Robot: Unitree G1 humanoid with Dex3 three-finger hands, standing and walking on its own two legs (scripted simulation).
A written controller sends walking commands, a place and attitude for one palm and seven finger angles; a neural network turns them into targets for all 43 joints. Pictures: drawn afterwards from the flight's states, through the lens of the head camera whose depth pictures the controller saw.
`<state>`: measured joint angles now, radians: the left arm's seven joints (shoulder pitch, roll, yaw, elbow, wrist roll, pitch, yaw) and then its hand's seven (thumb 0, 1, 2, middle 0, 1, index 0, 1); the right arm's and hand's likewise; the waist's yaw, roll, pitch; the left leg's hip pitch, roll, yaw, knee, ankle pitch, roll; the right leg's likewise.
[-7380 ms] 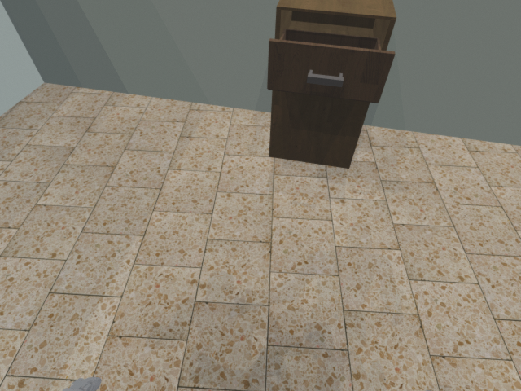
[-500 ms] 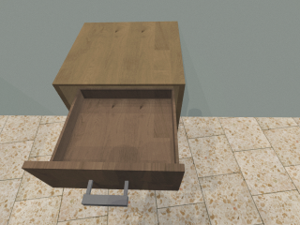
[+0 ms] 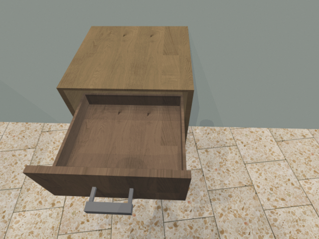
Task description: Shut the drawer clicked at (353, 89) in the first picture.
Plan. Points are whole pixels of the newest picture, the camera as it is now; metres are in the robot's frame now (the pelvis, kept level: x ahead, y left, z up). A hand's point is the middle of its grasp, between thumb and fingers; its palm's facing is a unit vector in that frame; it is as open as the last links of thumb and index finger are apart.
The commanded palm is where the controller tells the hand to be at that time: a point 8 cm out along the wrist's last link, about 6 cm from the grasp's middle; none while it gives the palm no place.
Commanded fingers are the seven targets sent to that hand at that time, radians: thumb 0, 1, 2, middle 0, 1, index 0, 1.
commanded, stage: look again from close up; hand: left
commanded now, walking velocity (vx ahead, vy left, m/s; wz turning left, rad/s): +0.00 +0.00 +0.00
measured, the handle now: (110, 199) +0.23 +0.15 -0.07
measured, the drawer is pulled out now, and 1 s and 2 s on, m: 0.30 0.30 0.30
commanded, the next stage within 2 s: raise the hand and make a fist in 0.36 s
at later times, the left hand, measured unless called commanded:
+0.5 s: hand out of the picture +0.01 +0.19 -0.16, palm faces +0.07 -0.97 -0.23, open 7.3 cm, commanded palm +0.07 +0.23 -0.07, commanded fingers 0.00 0.90 0.90 -0.26 -0.37 -0.26 -0.37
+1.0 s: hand out of the picture +0.09 +0.16 -0.04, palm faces +0.00 -1.00 +0.02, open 5.3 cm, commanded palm +0.06 +0.21 -0.03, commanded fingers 0.00 0.90 0.90 -0.76 -0.91 -0.76 -0.91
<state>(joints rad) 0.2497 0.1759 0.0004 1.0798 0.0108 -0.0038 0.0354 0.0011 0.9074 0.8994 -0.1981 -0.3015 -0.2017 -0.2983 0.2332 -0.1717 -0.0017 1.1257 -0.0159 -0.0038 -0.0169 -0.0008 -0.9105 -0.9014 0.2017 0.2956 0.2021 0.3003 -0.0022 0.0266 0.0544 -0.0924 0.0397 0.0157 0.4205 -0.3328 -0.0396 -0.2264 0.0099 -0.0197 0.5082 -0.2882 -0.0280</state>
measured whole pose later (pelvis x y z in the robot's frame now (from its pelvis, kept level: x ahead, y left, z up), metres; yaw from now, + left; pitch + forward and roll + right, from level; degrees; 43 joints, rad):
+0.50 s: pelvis -0.02 +0.01 +0.00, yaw +0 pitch +0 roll +0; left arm 0.31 0.15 0.02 0.94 -0.03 0.04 0.04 0.00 0.91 0.90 -0.20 -0.30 -0.20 -0.30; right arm 0.31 -0.14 0.01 1.10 0.00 -0.02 -0.02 0.00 -0.91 -0.90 0.20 0.30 0.20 0.30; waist -0.01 0.02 0.05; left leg -0.14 0.03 0.03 0.48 -0.33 -0.02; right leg -0.26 0.00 -0.01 0.52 -0.26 -0.01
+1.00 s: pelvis -0.07 +0.01 -0.10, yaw +4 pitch +14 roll -1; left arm 0.64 0.16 -0.05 -0.23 -0.16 -0.41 -0.23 0.01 0.90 0.90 -0.45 -0.64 -0.56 -0.70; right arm 0.12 -0.23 -0.01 0.37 0.02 -0.24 0.01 0.01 -0.91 -0.90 0.20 0.30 0.20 0.30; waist 0.06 -0.01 -0.15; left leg -0.87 0.01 -0.06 1.24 -0.61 -0.02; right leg -0.92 -0.04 -0.09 1.19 -0.50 -0.01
